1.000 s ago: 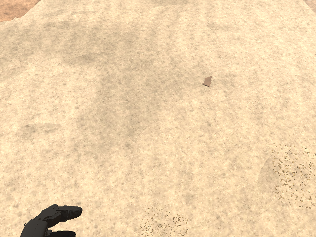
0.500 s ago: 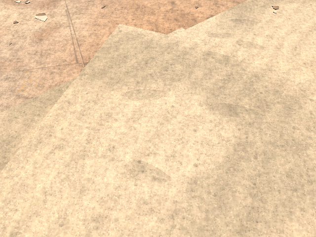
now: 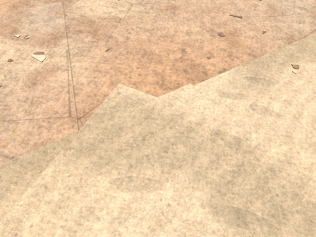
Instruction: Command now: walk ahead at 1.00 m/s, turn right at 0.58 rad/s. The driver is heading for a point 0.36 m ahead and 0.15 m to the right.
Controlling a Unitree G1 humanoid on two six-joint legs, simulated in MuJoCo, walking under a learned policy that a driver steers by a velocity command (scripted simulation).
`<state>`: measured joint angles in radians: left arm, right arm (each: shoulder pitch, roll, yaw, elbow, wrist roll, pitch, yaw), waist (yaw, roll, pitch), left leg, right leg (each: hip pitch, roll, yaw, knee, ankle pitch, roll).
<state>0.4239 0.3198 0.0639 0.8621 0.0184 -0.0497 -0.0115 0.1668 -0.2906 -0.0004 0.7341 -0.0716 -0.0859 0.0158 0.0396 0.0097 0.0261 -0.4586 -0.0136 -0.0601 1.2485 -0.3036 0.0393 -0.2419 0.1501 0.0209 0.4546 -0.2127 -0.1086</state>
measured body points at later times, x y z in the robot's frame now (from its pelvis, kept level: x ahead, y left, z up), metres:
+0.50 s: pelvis +0.41 +0.02 +0.01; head +0.46 +0.01 +0.46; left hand +0.69 +0.21 -0.07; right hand +0.35 -0.27 -0.11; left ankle +0.40 +0.15 -0.73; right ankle +0.48 -0.12 -0.69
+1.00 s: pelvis +0.56 -0.01 +0.00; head +0.56 +0.01 +0.45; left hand +0.75 +0.19 -0.13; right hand +0.57 -0.28 -0.12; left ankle +0.60 +0.12 -0.73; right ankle +0.58 -0.14 -0.73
